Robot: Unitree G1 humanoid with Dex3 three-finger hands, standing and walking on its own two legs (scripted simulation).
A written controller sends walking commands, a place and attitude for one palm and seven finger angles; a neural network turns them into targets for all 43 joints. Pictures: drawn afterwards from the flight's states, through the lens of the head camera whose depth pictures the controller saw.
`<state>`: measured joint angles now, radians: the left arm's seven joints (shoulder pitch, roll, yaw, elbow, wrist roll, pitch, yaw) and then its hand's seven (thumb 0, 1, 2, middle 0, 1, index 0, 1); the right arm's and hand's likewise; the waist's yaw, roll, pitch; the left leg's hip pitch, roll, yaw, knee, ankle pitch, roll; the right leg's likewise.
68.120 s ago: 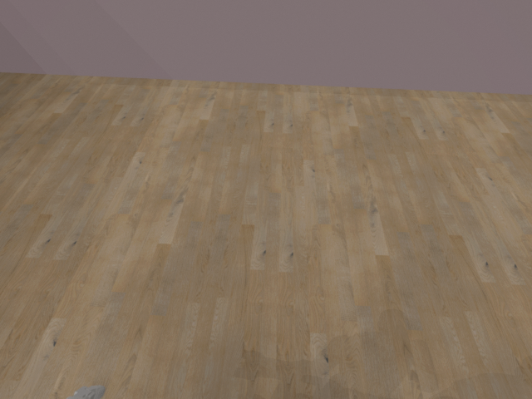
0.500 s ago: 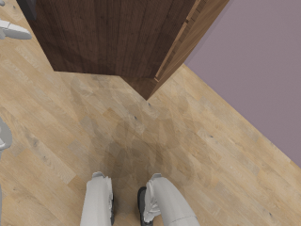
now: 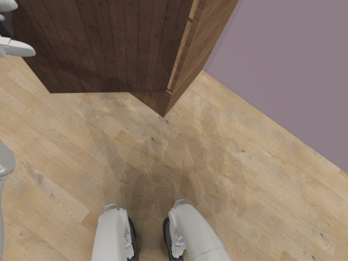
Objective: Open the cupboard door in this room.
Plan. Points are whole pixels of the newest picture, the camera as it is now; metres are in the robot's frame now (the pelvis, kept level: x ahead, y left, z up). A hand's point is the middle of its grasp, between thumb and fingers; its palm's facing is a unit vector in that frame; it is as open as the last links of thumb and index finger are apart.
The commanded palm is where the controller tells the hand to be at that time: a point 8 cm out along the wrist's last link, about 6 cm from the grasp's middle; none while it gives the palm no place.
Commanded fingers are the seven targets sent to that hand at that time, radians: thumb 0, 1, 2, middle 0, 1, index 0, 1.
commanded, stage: slide the fingers in behind the handle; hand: left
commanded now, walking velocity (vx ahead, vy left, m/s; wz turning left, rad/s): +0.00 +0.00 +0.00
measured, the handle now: out of the picture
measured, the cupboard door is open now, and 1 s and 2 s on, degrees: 42 42 80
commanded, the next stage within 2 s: close the thumb around the handle in 0.10 s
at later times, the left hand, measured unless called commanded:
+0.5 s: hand (4, 18) +0.58 +0.24 +0.07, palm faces +0.03 -1.00 -0.02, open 11.4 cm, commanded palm +0.57 +0.25 +0.07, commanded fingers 0.00 0.40 0.68 -0.36 -1.30 -0.36 -1.30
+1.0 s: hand (0, 20) +0.57 +0.25 +0.08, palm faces +0.03 -1.00 -0.01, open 5.5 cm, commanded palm +0.57 +0.26 +0.07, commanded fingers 0.00 0.90 0.90 -0.40 -1.35 -0.40 -1.35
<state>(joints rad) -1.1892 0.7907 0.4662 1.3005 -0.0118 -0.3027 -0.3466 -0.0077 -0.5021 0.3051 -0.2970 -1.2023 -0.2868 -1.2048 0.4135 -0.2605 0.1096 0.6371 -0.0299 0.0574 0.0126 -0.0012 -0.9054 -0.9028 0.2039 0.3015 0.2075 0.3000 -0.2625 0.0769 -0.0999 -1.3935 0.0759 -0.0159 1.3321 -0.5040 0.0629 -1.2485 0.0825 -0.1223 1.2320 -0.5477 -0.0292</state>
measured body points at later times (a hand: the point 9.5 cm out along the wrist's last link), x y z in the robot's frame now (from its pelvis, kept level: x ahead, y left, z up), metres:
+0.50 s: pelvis +0.01 +0.00 +0.00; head +0.21 +0.05 +0.40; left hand +0.57 +0.30 +0.08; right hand -0.02 -0.27 -0.09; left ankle +0.04 +0.08 -0.61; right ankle +0.01 -0.11 -0.61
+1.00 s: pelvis +0.01 +0.00 +0.01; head +0.21 +0.04 +0.41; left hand +0.57 +0.30 +0.08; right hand -0.02 -0.26 -0.09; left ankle +0.04 +0.08 -0.61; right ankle +0.01 -0.11 -0.61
